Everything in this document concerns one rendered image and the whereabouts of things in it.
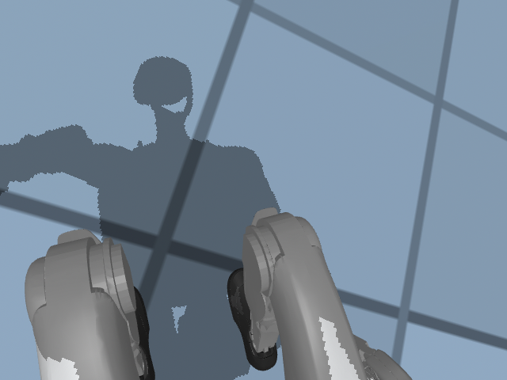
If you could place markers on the right robot hand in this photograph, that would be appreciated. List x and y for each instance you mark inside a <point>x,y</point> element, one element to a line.
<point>379,365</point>

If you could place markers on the right robot foot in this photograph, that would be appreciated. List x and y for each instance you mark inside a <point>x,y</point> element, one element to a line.
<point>241,315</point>

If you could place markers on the left robot foot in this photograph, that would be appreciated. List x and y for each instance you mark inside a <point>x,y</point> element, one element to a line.
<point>143,328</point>

